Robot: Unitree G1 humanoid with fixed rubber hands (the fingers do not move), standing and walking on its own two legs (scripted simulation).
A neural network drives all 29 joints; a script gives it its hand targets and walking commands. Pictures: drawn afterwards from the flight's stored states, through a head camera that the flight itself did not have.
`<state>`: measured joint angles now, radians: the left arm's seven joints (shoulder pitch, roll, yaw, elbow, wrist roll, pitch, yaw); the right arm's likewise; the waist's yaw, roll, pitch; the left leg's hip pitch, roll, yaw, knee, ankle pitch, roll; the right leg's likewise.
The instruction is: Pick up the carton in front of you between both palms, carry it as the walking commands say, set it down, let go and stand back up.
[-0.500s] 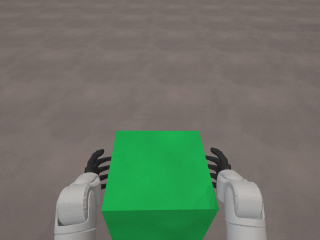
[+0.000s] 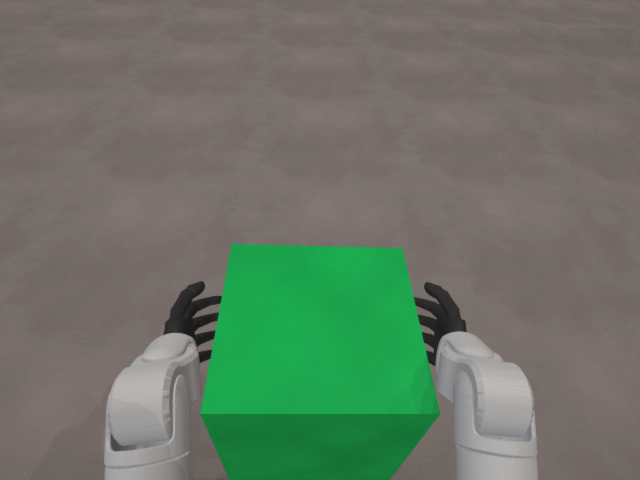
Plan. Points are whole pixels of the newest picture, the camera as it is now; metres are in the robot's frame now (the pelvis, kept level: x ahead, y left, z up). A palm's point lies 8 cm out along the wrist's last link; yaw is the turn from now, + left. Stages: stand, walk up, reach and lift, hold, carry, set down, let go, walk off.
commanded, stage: carry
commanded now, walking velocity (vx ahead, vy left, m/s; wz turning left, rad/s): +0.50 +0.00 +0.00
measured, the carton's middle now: (314, 369) +0.27 +0.00 +0.00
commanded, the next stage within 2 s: none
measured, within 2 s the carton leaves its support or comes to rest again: neither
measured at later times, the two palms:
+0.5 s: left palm (230, 173) +0.57 +0.12 +0.09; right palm (407, 171) +0.59 -0.18 +0.08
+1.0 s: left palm (227, 84) +0.90 +0.16 +0.08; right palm (362, 85) +0.90 -0.14 +0.08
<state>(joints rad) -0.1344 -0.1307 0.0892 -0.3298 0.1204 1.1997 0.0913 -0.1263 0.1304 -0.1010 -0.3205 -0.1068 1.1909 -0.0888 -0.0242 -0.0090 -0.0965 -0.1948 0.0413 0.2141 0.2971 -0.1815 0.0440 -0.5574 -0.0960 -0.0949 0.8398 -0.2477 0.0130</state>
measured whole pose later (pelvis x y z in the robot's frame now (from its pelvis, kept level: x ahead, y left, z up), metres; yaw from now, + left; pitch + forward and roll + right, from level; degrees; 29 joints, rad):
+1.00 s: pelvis +0.64 +0.01 +0.00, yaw +1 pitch +4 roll -2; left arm -0.12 -0.13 0.08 -0.38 0.12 1.18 0.09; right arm -0.12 0.13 -0.10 -0.37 -0.10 1.18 -0.09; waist -0.01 -0.01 -0.07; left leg -0.08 0.04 0.21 0.23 -0.23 0.03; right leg -0.60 -0.11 -0.12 0.72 -0.14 0.03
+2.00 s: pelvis +0.93 +0.00 -0.02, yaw +2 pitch +3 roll +0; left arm -0.16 -0.13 0.11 -0.29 0.13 1.20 0.08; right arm -0.16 0.13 -0.11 -0.29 -0.13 1.21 -0.08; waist 0.00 0.00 -0.12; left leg -0.26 0.06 0.17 0.54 -0.34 0.00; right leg -0.24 -0.08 -0.19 0.54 -0.35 0.00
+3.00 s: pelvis +0.88 -0.01 -0.01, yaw +1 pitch +0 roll +0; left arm -0.19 -0.14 0.16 0.14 0.24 0.73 0.02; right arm -0.19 0.14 -0.16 0.15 -0.24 0.73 -0.02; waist 0.01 0.00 -0.05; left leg -0.23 0.05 0.12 0.46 -0.22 0.02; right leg -0.22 -0.05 -0.14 0.47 -0.24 -0.01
